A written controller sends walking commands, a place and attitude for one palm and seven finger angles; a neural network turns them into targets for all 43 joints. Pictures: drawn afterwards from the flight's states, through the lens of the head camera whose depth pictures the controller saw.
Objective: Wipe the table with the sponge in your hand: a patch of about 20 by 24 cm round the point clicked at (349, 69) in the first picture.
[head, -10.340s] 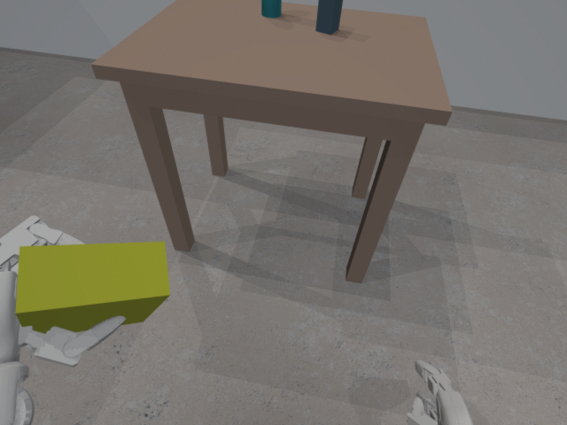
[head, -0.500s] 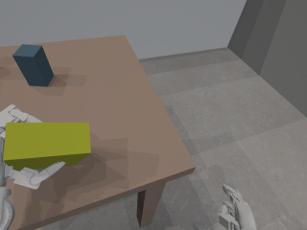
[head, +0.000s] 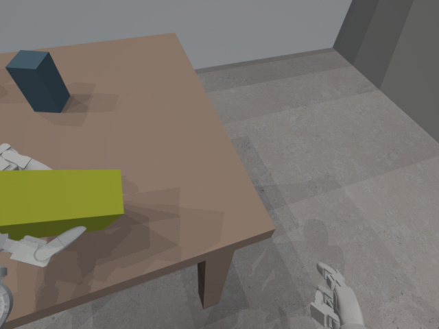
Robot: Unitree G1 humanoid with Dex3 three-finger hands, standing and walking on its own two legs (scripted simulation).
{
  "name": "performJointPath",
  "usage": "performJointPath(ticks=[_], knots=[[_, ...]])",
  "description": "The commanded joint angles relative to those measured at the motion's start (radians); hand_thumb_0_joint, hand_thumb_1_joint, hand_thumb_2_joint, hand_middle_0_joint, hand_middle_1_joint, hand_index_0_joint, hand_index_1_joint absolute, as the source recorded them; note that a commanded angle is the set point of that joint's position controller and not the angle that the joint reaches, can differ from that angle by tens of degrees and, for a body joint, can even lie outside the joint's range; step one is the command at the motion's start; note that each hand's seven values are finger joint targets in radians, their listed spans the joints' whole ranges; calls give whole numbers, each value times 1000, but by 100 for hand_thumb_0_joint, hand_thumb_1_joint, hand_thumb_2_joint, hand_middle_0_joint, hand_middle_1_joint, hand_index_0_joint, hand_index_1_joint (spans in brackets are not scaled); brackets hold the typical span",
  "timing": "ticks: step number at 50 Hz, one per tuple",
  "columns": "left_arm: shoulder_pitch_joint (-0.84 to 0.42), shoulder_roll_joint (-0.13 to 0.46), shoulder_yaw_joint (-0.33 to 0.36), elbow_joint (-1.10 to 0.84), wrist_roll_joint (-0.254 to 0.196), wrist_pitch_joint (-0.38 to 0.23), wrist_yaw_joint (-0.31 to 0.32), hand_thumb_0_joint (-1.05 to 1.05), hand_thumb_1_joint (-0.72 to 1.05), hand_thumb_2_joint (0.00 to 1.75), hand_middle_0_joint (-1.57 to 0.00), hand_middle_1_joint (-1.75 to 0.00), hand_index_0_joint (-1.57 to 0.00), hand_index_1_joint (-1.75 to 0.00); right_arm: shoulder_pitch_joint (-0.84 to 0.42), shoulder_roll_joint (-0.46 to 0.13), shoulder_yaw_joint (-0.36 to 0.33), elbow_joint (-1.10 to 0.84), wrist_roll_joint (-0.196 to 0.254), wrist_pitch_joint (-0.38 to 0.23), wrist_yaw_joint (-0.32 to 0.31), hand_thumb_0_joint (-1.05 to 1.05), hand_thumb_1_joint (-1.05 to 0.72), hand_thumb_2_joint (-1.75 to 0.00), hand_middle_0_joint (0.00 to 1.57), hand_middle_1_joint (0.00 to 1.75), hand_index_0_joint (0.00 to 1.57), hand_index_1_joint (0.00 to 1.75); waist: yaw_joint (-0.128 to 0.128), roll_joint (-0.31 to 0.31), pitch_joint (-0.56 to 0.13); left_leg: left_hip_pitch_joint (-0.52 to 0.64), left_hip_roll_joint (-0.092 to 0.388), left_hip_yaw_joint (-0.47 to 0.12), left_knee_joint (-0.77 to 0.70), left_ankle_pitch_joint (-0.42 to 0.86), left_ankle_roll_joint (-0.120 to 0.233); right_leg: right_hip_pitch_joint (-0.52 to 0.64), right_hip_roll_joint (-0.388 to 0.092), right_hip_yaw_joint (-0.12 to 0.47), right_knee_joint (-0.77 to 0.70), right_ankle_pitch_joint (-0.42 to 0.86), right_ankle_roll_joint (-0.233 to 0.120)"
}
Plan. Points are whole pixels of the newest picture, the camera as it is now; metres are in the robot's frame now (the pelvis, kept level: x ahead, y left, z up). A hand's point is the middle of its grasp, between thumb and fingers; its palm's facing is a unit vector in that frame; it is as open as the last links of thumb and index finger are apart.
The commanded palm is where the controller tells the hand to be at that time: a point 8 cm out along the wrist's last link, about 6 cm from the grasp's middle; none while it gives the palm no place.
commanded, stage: shuffle to correct the standing spot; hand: left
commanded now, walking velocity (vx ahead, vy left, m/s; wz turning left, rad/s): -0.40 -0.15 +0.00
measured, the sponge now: (79, 205) +0.24 +0.22 +0.14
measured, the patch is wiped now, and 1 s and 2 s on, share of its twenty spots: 0.00 0.00 0.00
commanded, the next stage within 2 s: come to a stop and stand still in 0.44 s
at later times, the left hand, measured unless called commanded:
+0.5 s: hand (80, 246) +0.18 +0.19 +0.17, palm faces +0.32 -0.86 -0.41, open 9.9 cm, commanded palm +0.11 +0.23 +0.17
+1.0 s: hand (95, 308) +0.13 +0.16 +0.15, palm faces +0.36 -0.86 -0.35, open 9.9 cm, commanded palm +0.07 +0.20 +0.17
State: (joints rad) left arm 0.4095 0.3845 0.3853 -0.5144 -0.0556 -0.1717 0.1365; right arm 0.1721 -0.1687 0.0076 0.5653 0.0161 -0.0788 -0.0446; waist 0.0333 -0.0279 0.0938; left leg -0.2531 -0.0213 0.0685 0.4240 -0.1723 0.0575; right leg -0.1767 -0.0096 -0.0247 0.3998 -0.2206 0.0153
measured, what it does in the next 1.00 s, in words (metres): walks backwards: left foot, then right foot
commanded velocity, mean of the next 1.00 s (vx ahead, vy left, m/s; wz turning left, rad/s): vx -0.16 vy -0.03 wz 0.00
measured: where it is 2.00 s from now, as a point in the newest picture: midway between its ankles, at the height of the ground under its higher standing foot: outside the picture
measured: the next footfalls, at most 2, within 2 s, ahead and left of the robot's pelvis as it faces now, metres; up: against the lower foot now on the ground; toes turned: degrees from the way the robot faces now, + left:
left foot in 0.46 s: -0.06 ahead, +0.02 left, +0.00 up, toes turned -1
right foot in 0.72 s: -0.02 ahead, -0.20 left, +0.00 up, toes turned +1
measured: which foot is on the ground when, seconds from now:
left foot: down 0.00-0.26, up 0.28-0.44, down 0.46-1.00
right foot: down 0.00-0.48, up 0.50-0.70, down 0.72-1.00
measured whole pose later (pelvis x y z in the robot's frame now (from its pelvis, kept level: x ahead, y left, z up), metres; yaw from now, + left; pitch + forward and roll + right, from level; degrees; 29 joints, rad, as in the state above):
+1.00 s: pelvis -0.09 -0.08 -0.01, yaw -1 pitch -1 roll +0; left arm 0.48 0.35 0.34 -0.52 -0.05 -0.17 0.14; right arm 0.20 -0.22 -0.02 0.62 0.01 -0.07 -0.07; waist 0.00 -0.04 0.06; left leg -0.21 -0.02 0.00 0.53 -0.30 0.03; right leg -0.27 -0.04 -0.06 0.52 -0.22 0.01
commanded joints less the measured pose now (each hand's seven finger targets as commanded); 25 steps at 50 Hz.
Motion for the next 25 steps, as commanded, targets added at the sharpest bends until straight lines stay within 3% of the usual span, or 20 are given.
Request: performJointPath(ticks=[1,3,4,7,10,12,13,14,16,17,18,19,20,21,22,23,24,25], knots=[[-14,136,58,-244,-4,-58,-11,0,10,130,-120,-160,-120,-160,-52,-142,-63,-153,-1,-57,1,0,-90,-90,20,30,20,30,-4,149,-236,125,232,-148,-57,410,-38,15,-20,14,51,67,-14],[3,141,70,-247,-2,-57,-9,0,10,130,-120,-160,-120,-160,-58,-141,-61,-148,-5,-60,5,0,-90,-90,20,30,20,30,-5,167,-234,121,254,-151,-50,415,-24,-7,-19,16,62,27,-14],[17,112,45,-240,-6,-56,-15,0,10,130,-120,-160,-120,-160,-51,-138,-60,-150,-7,-57,10,0,-90,-90,20,30,20,30,-5,168,-232,102,264,-153,-52,385,-14,-7,-18,14,70,5,-14],[20,150,89,-272,-9,-71,-18,0,10,130,-120,-160,-120,-160,-54,-139,-65,-154,-11,-66,10,0,-90,-90,20,30,20,30,-2,143,-228,31,280,-170,-13,292,4,18,-31,28,48,61,-20],[23,158,106,-273,-16,-74,-22,0,10,130,-120,-160,-120,-160,-52,-139,-71,-160,-9,-59,4,0,-90,-90,20,30,20,30,-11,59,-208,-51,218,-124,41,114,-12,22,-48,59,5,192,-25],[11,168,112,-270,-22,-89,-23,0,10,130,-120,-160,-120,-160,-34,-131,-75,-148,-9,-62,-3,0,-90,-90,20,30,20,30,-28,-23,-200,-9,107,-55,156,-49,-44,-99,-118,145,-78,246,-55],[17,183,127,-259,-18,-88,-10,0,10,130,-120,-160,-120,-160,-19,-125,-78,-130,-6,-59,-4,0,-90,-90,20,30,20,30,-38,-64,-210,39,57,-34,244,-105,-58,-180,-178,205,-134,221,-93],[14,155,92,-257,-22,-90,-9,0,10,130,-120,-160,-120,-160,-12,-114,-76,-120,-10,-54,-3,0,-90,-90,20,30,20,30,-44,-95,-214,60,22,-32,331,-144,-61,-244,-235,245,-187,133,-116],[15,189,122,-281,-17,-99,5,0,10,130,-120,-160,-120,-160,-51,-104,-74,-111,-17,-58,-11,0,-90,-90,20,30,20,30,-24,-107,-206,-25,7,-66,456,-220,-59,-213,-282,260,-214,85,-146],[35,186,125,-273,-15,-100,6,0,10,130,-120,-160,-120,-160,-65,-98,-66,-112,-21,-63,-14,0,-90,-90,20,30,20,30,-16,-112,-194,-89,11,-82,425,-241,-61,-145,-282,253,-192,146,-163],[47,208,139,-259,-9,-103,11,0,10,130,-120,-160,-120,-160,-88,-92,-51,-101,-22,-68,-18,0,-90,-90,20,30,20,30,-17,-73,-189,-109,26,-99,357,-234,-63,-126,-285,256,-164,185,-182],[92,175,124,-249,-12,-109,10,0,10,130,-120,-160,-120,-160,-69,-84,-47,-99,-29,-64,-21,0,-90,-90,20,30,20,30,-15,-68,-206,-117,34,-81,251,-214,-64,-42,-250,207,-117,263,-178],[93,192,138,-261,-10,-120,11,0,10,130,-120,-160,-120,-160,-58,-98,-48,-100,-31,-62,-26,0,-90,-90,20,30,20,30,-17,-39,-216,-100,32,-65,117,-161,-64,4,-209,170,-61,358,-156],[85,200,151,-260,-15,-130,13,0,10,130,-120,-160,-120,-160,-45,-104,-50,-94,-33,-56,-35,0,-90,-90,20,30,20,30,-30,13,-242,-80,30,-57,-32,-36,-66,77,-145,114,25,454,-110],[62,204,148,-278,-17,-144,10,0,10,130,-120,-160,-120,-160,-38,-117,-60,-98,-31,-53,-42,0,-90,-90,20,30,20,30,-37,86,-265,-9,76,-84,-120,192,-52,89,-82,70,120,516,-50],[44,215,150,-293,-14,-150,6,0,10,130,-120,-160,-120,-160,-57,-129,-68,-101,-27,-54,-45,0,-90,-90,20,30,20,30,-38,180,-260,96,214,-217,-122,515,-11,-32,-12,39,228,395,0],[43,201,142,-319,-16,-161,-8,0,10,130,-120,-160,-120,-160,-20,-118,-82,-105,-34,-58,-33,0,-90,-90,20,30,20,30,-37,215,-299,267,338,-277,-51,835,44,-218,11,48,362,34,13],[58,195,148,-290,-6,-166,-16,0,10,130,-120,-160,-120,-160,1,-114,-92,-90,-47,-73,-21,0,-90,-90,20,30,20,30,-42,217,-279,349,383,-305,-20,972,99,-353,54,74,504,-213,3]])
